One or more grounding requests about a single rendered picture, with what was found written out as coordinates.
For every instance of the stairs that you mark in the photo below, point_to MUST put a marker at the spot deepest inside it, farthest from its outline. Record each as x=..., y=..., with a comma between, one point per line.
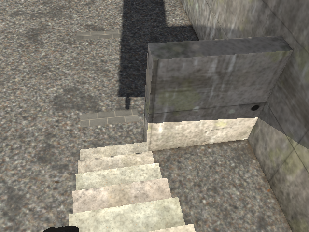
x=120, y=189

